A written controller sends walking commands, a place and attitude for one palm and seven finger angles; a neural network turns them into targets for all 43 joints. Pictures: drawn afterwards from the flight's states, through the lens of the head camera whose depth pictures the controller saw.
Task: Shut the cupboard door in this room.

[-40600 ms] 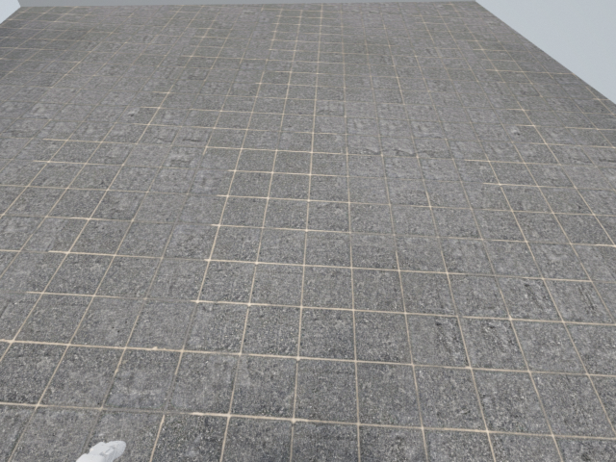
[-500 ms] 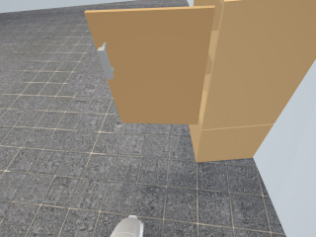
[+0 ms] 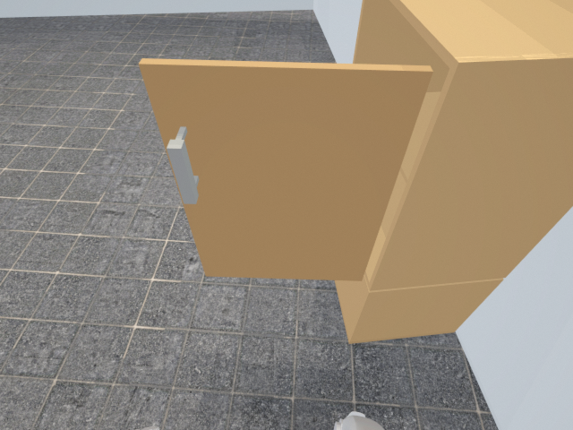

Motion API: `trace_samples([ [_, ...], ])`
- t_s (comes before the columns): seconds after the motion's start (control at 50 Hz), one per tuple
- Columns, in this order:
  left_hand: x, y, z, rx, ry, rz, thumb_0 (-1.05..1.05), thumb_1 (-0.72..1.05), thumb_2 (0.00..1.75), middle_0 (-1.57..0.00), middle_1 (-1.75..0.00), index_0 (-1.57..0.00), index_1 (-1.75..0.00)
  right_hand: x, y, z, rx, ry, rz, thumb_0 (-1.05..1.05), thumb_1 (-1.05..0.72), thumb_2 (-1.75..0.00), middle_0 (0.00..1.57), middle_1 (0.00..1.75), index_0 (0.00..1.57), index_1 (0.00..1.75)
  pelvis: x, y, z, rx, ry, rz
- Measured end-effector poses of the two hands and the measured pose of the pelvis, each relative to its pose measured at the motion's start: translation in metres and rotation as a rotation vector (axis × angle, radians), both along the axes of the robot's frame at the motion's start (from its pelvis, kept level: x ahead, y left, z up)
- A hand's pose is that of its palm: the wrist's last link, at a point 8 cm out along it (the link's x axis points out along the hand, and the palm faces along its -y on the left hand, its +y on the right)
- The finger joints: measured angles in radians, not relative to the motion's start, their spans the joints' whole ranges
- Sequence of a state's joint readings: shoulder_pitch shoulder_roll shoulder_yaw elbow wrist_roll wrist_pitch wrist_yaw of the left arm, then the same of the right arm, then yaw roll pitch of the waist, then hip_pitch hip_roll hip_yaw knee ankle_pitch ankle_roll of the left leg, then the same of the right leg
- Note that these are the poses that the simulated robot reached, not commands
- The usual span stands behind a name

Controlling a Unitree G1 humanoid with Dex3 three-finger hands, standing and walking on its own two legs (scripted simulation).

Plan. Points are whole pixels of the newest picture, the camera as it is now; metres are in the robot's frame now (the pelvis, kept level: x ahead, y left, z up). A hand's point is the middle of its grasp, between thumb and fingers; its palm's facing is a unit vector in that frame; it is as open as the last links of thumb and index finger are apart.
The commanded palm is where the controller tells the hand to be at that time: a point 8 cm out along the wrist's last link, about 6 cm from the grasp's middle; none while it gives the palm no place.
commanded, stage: come to a stop and stand still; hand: left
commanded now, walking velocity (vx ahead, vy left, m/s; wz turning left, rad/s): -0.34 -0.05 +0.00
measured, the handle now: (186, 165) +0.51 +0.22 +0.07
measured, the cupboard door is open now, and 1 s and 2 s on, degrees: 82 82 82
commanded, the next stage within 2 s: look again from close up in 1.58 s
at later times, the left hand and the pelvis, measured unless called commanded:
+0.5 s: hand out of the picture +0.08 +0.22 -0.19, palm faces +0.02 -0.97 -0.25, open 7.4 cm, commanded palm none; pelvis +0.00 +0.02 -0.02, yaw +1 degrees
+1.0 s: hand out of the picture +0.04 +0.28 -0.17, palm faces +0.01 -0.97 -0.23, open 7.4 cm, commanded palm none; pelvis -0.01 +0.08 -0.01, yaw -1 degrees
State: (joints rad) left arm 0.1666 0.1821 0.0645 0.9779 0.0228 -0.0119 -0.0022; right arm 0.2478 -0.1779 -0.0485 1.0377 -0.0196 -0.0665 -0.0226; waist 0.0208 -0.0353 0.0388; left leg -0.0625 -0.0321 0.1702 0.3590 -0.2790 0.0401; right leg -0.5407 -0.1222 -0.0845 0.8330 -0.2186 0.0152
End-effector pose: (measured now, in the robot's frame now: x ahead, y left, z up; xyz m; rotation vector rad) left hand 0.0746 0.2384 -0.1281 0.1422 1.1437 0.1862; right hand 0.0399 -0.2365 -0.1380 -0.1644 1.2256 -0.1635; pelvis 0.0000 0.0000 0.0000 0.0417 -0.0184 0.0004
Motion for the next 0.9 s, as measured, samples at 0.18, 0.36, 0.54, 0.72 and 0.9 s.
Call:
trace_samples([
  [0.18, 0.073, -0.029, -0.002, 0.043, -0.035, -0.093, 0.0, 0.91, 0.9, -0.19, -0.3, -0.19, -0.3, -0.02, -0.007, -0.032, 0.062, 0.214, -0.092, 0.0, -0.92, -0.9, 0.2, 0.3, 0.19, 0.3, 0.04, -0.019, -0.014, -0.013, -0.012, 0.009],
  [0.36, 0.032, -0.018, -0.008, 0.025, 0.071, -0.032, 0.0, 0.91, 0.9, -0.2, -0.3, -0.2, -0.3, -0.009, 0.004, -0.023, 0.057, 0.206, -0.054, 0.0, -0.91, -0.9, 0.2, 0.3, 0.19, 0.3, 0.021, -0.006, -0.007, -0.011, 0.011, 0.005],
  [0.54, -0.012, 0.04, -0.025, 0.045, 0.087, -0.032, 0.01, 0.91, 0.9, -0.2, -0.3, -0.2, -0.3, 0.004, 0.021, -0.013, -0.027, -0.01, -0.03, 0.0, -0.91, -0.9, 0.2, 0.3, 0.2, 0.3, 0.004, 0.03, -0.022, -0.016, -0.025, -0.018],
  [0.72, -0.055, 0.056, -0.016, 0.062, 0.113, -0.038, 0.01, 0.91, 0.9, -0.19, -0.3, -0.2, -0.3, 0.045, 0.039, -0.007, -0.004, -0.169, -0.003, 0.01, -0.91, -0.9, 0.2, 0.3, 0.19, 0.3, -0.004, 0.05, -0.021, -0.024, -0.013, -0.045],
  [0.9, -0.056, 0.076, -0.014, 0.02, 0.124, -0.036, 0.01, 0.9, 0.9, -0.2, -0.3, -0.2, -0.3, 0.003, 0.064, 0.004, -0.026, -0.049, 0.011, 0.0, -0.91, -0.9, 0.2, 0.3, 0.2, 0.3, -0.012, 0.072, -0.007, -0.041, 0.006, -0.019],
])
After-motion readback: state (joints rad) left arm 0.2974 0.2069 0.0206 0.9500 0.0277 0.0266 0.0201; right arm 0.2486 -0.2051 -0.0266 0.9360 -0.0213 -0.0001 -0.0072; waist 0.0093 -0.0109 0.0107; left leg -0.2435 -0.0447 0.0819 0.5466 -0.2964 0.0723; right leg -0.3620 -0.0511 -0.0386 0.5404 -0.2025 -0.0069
